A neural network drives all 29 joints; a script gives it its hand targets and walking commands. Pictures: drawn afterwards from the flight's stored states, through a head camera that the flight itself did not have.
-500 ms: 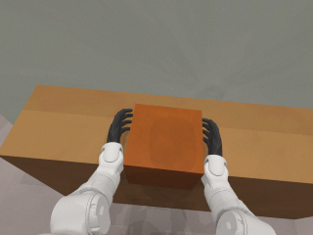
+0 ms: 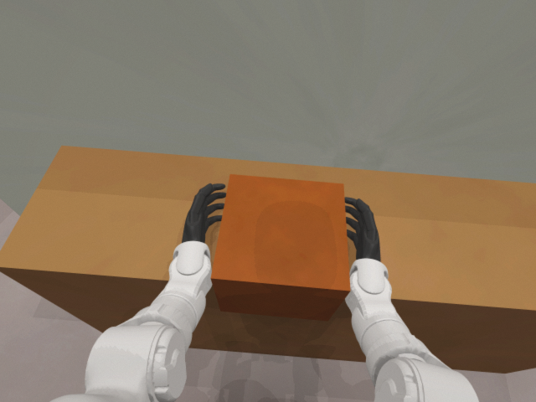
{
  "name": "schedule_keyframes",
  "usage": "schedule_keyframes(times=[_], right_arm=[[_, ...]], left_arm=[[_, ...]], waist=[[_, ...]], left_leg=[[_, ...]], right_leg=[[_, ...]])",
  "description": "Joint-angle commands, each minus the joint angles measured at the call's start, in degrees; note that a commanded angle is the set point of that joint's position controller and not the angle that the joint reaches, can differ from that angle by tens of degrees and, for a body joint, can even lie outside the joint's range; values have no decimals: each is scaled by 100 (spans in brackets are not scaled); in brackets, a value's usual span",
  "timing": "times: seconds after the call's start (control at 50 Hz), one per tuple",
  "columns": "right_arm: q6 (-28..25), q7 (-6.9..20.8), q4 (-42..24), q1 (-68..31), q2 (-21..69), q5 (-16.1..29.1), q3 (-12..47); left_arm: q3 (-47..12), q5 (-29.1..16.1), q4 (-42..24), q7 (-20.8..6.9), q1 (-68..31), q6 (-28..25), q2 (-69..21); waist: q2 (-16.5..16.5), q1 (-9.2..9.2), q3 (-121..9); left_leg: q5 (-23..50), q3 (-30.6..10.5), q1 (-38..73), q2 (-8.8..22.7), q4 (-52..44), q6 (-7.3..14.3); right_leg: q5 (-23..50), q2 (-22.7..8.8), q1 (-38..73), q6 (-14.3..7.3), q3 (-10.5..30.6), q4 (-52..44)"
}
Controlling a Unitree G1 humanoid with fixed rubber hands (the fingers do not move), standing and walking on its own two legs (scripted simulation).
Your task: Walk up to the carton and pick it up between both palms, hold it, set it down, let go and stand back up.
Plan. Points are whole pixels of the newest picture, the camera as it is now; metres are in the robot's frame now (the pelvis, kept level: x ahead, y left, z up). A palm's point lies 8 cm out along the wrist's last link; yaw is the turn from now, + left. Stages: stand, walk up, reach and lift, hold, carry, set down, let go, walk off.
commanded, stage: reach and lift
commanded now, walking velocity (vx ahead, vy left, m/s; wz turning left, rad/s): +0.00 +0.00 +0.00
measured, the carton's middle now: (280, 249) +0.36 -0.02 -0.02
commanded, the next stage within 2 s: none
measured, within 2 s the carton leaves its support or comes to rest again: leaves its support in 0.12 s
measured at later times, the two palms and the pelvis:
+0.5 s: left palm (190, 212) +0.39 +0.12 +0.05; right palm (372, 229) +0.36 -0.15 +0.04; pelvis +0.00 +0.00 +0.01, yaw +0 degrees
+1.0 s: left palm (185, 197) +0.39 +0.12 +0.08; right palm (378, 215) +0.36 -0.15 +0.08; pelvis +0.00 +0.00 +0.02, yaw +0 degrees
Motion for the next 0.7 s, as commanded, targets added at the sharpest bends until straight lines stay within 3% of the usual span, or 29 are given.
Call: schedule_keyframes(times=[0.0,0.24,0.46,0.58,0.68], right_arm=[[-414,876,-500,-3584,4115,-561,2451],[-244,786,-1301,-3732,4340,9,3406],[-205,797,-1067,-3977,4076,-137,2940],[-128,828,-1022,-4149,3979,-180,2741],[77,830,-1194,-4208,4007,8,2913]], left_arm=[[-1708,633,-633,-746,-3418,-386,-4272],[-2164,429,-1124,-793,-3642,-359,-4616],[-1740,743,-964,-929,-3723,-35,-4468],[-1725,700,-1048,-911,-3841,139,-4424],[-1917,547,-1278,-866,-3883,320,-4473]], waist=[[245,-174,-3802],[195,-158,-3873],[96,-52,-3070],[124,-17,-3121],[149,6,-3264]], left_leg=[[1906,138,1867,-213,-63,-270],[2177,-14,2037,-290,-114,-291],[1806,133,2494,-239,-662,-277],[1748,211,2765,-210,-837,-297],[1810,203,2914,-216,-904,-299]], right_leg=[[2680,106,1712,110,-17,112],[2964,118,1934,180,107,112],[2234,78,1977,123,65,-505],[2022,69,2002,78,41,-744],[2010,71,2088,59,77,-844]])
